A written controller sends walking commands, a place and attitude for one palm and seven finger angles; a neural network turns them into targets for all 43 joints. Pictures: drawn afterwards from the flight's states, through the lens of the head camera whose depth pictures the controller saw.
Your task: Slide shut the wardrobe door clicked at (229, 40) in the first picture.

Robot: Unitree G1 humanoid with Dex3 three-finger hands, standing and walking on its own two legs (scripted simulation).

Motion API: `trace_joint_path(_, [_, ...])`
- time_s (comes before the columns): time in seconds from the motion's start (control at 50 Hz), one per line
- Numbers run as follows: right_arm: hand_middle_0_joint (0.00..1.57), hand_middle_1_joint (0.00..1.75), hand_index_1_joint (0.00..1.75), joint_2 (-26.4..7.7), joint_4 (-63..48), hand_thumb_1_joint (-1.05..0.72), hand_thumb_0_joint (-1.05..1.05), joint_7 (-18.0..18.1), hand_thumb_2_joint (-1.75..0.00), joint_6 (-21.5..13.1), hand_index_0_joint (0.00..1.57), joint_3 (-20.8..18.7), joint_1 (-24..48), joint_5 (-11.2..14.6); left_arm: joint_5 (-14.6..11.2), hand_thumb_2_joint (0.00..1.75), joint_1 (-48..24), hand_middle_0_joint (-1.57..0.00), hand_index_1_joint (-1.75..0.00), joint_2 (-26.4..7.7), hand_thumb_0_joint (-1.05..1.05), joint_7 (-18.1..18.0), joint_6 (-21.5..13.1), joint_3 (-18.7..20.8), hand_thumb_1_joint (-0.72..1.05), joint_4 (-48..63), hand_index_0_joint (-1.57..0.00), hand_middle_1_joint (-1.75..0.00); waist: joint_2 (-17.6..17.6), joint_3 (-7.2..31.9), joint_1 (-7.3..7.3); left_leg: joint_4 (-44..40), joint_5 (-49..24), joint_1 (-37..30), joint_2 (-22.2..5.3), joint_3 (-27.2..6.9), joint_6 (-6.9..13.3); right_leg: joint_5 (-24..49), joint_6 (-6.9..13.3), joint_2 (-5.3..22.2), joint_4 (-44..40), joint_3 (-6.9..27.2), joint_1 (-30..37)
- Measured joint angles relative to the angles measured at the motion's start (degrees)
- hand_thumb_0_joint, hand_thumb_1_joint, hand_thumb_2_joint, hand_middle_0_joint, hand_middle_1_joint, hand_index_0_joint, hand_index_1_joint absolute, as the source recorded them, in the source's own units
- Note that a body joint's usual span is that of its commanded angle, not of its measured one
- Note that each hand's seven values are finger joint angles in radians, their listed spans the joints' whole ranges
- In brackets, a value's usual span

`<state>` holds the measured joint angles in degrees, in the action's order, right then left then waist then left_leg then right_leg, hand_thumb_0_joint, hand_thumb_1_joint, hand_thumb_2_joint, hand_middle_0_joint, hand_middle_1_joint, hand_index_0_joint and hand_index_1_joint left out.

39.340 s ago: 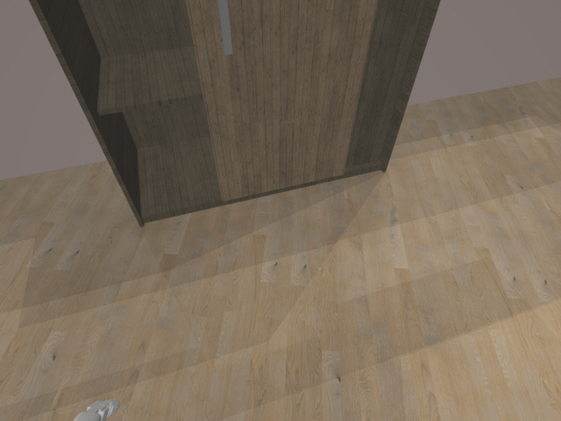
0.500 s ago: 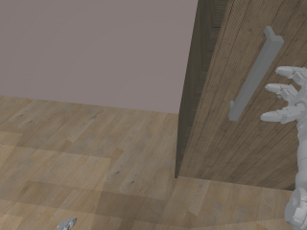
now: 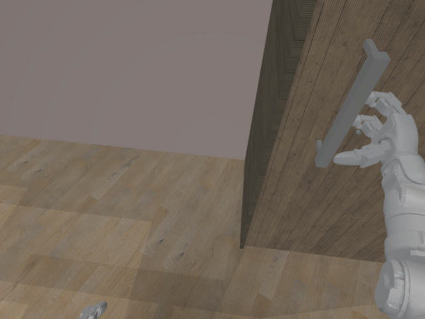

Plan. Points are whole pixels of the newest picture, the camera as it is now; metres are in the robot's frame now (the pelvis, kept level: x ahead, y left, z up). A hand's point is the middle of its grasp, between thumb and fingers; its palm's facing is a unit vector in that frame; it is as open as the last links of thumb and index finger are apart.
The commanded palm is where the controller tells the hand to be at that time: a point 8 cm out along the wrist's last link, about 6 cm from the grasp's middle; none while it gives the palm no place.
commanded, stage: feel for the door with the fingertips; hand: right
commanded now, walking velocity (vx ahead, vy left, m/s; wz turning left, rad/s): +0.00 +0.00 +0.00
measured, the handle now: (341, 112) +0.50 -0.18 +0.14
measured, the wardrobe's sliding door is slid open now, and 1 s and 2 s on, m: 0.00 0.00 0.00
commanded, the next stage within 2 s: slide the fingers in behind the handle in 0.50 s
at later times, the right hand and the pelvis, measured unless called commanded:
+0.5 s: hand (362, 126) +0.46 -0.21 +0.15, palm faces +0.03 +1.00 +0.00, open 13.9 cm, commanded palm +0.44 -0.25 +0.15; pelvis +0.00 +0.00 +0.00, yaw +0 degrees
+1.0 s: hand (358, 130) +0.45 -0.20 +0.14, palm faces +0.01 +1.00 +0.00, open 13.9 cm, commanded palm +0.42 -0.25 +0.15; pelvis -0.01 -0.01 +0.00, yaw +1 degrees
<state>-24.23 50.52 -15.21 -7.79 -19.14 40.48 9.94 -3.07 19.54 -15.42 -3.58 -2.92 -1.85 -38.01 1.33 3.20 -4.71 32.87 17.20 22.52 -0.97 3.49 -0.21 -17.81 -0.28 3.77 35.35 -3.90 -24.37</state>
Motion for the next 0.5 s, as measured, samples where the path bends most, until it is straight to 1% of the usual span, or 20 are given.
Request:
trace_joint_path(0.06, [0.3, 1.2, 1.2, 0.5, 0.25, 0.5, -0.01, 0.67, -0.3, -0.02, 0.3, -0.27, 0.07, -0.27, -0.02, 0.9, 0.05, -0.2, -0.3, 0.14, 0.01, 0.11, 0.09, -0.12, 0.9, -0.3, -0.2, -0.3, 0.04, 0.1, -0.11, -0.04, -0.01, -0.18, 0.07, -0.15, 0.04, 0.03, -0.04, 0.06, -0.19, -0.15, 0.32])
trace_joint_path(0.16, [0.3, 1.2, 1.2, -0.73, 2.37, 0.5, -0.01, 1.3, -0.3, -0.08, 0.3, -0.99, 1.19, -1.24, 0.01, 0.9, 0.12, -0.2, -0.3, 0.19, 0.01, 0.04, 0.16, -0.19, 0.9, -0.24, -0.2, -0.3, 0.11, -0.26, -0.56, 0.12, -0.05, -0.05, 0.18, -0.26, 0.15, 0.15, -0.14, 0.17, -0.24, -0.24, 0.35])
trace_joint_path(0.26, [0.3, 1.2, 1.2, -1.98, 5.64, 0.5, -0.01, 0.34, -0.3, -1.1, 0.3, -1.48, 3.67, -1.04, 0.02, 0.9, 0.53, -0.2, -0.3, -0.09, 0.01, -0.1, 0.04, -0.21, 0.9, -0.87, -0.2, -0.3, -0.05, -0.46, -0.65, 0.31, -0.09, 0.52, 0.22, -0.09, 0.23, 0.27, -0.19, 0.22, -0.04, -0.04, -0.3])
trace_joint_path(0.34, [0.3, 1.2, 1.2, -3.16, 7.37, 0.5, -0.01, -0.49, -0.3, -1.74, 0.3, -1.71, 4.78, -1.44, 0.09, 0.9, 1.15, -0.2, -0.3, -0.48, 0.01, -0.1, 0.15, 0.06, 0.9, -0.99, -0.2, -0.3, -0.11, -0.28, -0.91, 0.49, -0.1, 1.17, 0.27, -0.03, 0.27, 0.23, -0.21, 0.27, 0.27, 0.05, -1.03])
trace_joint_path(0.4, [0.31, 1.21, 1.21, -3.47, 8.09, 0.5, -0.01, -1.14, -0.3, -2.17, 0.31, -1.8, 5.21, -1.32, 0.15, 0.9, 1.57, -0.2, -0.3, -0.79, 0.01, -0.07, 0.29, 0.28, 0.9, -1.24, -0.2, -0.3, -0.11, -0.23, -0.92, 0.64, -0.08, 1.51, 0.25, -0.01, 0.23, 0.15, -0.16, 0.26, 0.52, 0.08, -1.43])
trace_joint_path(0.5, [0.31, 1.22, 1.21, -3.25, 8.35, 0.5, -0.01, -0.88, -0.3, -2.71, 0.32, -1.36, 5.65, -1.09, 0.2, 0.9, 2.03, -0.2, -0.3, -0.95, 0.01, -0.08, 0.34, 0.58, 0.9, -1.68, -0.2, -0.3, -0.12, -0.25, -0.86, 0.76, -0.1, 1.82, 0.17, 0.05, 0.12, 0.08, -0.04, 0.18, 0.84, 0.18, -1.89])
